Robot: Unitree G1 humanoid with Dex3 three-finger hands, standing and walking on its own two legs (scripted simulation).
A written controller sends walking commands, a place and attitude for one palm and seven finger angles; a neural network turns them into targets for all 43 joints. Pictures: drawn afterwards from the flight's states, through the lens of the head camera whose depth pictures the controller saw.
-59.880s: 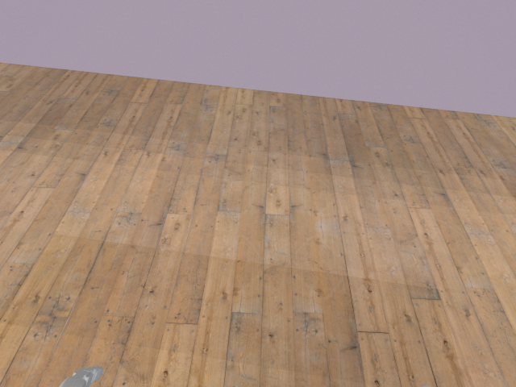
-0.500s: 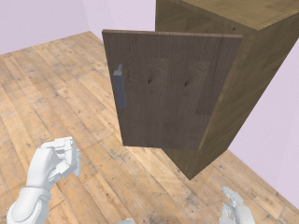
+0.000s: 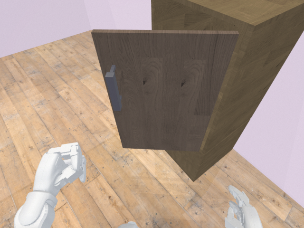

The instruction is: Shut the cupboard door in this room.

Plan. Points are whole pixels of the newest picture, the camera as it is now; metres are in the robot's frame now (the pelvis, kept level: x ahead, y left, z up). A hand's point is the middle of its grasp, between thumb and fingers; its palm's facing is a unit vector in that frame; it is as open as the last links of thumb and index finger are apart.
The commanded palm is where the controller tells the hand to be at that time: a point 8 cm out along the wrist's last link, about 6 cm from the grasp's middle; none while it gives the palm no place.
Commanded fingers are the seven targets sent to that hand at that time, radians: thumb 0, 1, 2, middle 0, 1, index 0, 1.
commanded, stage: bring the fist close to the handle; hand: left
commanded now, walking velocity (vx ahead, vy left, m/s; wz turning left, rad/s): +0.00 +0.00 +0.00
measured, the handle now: (115, 88) +0.50 +0.16 +0.09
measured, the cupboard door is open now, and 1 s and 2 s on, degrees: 50 50 44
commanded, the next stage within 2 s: push the door shut along its arc in 1.28 s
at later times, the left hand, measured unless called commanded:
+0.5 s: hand (105, 132) +0.33 +0.15 +0.09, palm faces -0.03 -1.00 -0.03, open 3.1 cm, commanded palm +0.31 +0.20 +0.09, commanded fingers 0.00 0.90 0.90 -1.30 -1.50 -1.30 -1.50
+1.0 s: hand (124, 110) +0.41 +0.11 +0.09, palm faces +0.01 -1.00 -0.01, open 3.1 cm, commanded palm +0.37 +0.17 +0.09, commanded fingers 0.00 0.90 0.90 -1.30 -1.50 -1.30 -1.50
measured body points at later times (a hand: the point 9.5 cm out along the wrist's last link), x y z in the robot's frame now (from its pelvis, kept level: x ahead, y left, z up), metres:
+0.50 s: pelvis +0.01 +0.00 +0.00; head +0.04 -0.01 +0.45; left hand +0.32 +0.20 +0.09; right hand +0.16 -0.24 -0.09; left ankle +0.06 +0.11 -0.70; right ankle -0.03 -0.09 -0.70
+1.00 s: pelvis +0.00 +0.00 +0.00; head +0.04 -0.01 +0.45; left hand +0.40 +0.17 +0.09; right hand +0.10 -0.25 -0.11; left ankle +0.06 +0.11 -0.70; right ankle -0.03 -0.09 -0.70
